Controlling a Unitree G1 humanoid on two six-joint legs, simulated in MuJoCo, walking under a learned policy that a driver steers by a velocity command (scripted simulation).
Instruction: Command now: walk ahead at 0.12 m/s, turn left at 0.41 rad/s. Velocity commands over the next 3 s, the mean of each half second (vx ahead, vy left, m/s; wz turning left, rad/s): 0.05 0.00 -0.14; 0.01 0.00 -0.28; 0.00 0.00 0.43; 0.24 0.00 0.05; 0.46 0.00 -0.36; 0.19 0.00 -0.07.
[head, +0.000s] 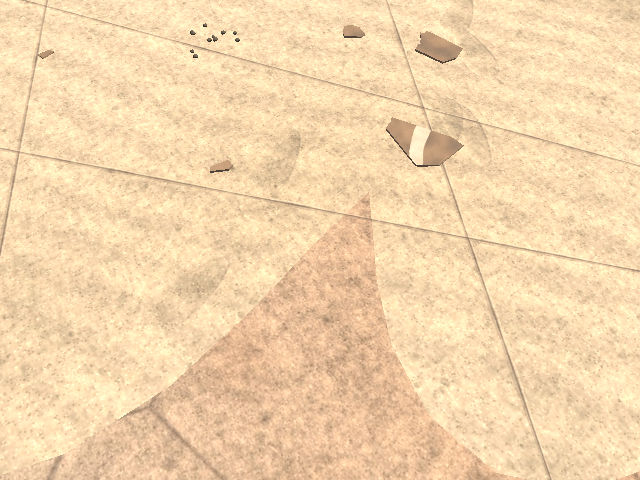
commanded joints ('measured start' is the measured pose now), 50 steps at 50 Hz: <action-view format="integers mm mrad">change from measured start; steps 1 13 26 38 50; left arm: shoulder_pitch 143 52 50 10 -59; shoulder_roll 67 139 118 50 73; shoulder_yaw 19 25 57 38 25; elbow -11 -43 -125 -167 -89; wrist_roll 6 4 -17 -31 14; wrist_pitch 16 16 51 83 24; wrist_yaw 13 -12 -13 -54 -15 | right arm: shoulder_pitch -15 32 36 -2 61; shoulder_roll -145 -98 -105 -171 -111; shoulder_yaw -37 1 -37 -59 -31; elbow -65 32 -21 11 91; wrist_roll -1 -16 -24 27 25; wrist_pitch -11 -5 13 27 56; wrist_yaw -19 -27 -38 -47 -50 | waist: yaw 48 -19 -11 -6 -6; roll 90 30 194 196 -110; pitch -252 -147 -174 -174 -146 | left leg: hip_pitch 145 157 337 322 -17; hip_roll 269 196 518 381 155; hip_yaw -214 -133 -386 22 -5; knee -106 6 -106 -39 508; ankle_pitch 534 -2 444 356 -353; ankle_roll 190 27 235 104 -195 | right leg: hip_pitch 66 335 -55 236 424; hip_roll -2 -63 68 64 -195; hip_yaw -2 47 32 -127 37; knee -79 -646 -51 -534 -813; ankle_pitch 81 587 -223 106 619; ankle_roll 20 -84 -26 -30 -294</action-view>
